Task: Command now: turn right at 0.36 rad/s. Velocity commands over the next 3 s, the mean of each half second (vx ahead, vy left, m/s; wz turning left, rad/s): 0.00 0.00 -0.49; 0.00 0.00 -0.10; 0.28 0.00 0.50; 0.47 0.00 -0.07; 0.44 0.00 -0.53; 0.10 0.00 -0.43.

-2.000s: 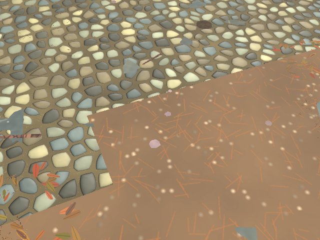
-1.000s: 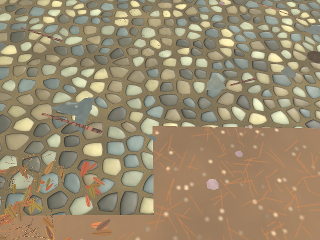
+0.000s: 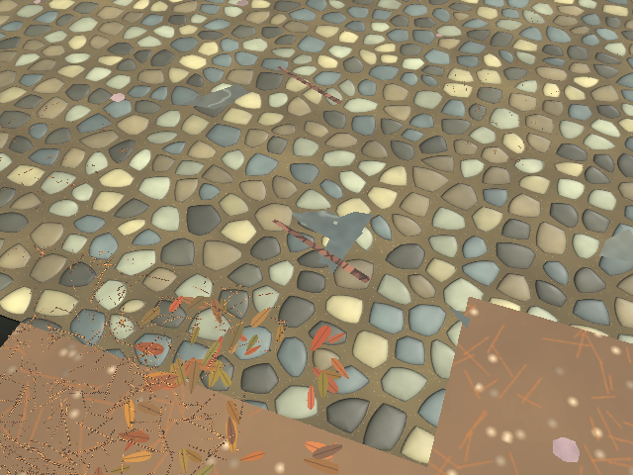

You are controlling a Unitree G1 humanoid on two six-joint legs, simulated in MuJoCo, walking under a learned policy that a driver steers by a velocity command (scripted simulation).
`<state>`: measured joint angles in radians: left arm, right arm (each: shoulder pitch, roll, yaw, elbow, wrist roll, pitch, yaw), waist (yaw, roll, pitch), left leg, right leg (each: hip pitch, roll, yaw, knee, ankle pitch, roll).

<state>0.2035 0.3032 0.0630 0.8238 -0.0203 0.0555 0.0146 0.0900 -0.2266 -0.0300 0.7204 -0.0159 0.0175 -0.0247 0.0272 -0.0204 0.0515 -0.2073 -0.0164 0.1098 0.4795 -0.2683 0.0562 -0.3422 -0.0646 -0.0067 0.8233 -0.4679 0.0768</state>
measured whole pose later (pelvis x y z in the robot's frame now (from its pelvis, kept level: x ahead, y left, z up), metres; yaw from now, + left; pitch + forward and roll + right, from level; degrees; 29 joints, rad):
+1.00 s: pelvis +0.02 -0.02 +0.00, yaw -18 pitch +0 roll -1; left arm 0.14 0.30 0.06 0.77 0.00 0.01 0.04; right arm 0.15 -0.30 -0.05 0.79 0.03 0.01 -0.02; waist -0.02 0.02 0.07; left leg -0.28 -0.05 -0.18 0.51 -0.23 -0.01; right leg -0.18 0.04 0.07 0.46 -0.27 0.01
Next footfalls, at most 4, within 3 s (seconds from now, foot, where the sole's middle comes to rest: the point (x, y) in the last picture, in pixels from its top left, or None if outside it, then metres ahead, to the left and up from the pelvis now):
0.14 right None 0.01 -0.13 -0.77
0.66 left None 0.11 0.07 -0.77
0.96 right None -0.01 -0.15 -0.77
1.36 left None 0.17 0.11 -0.77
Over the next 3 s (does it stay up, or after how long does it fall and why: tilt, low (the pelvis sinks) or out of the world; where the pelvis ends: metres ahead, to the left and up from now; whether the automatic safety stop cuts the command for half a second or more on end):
stays up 0.78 -0.05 0.00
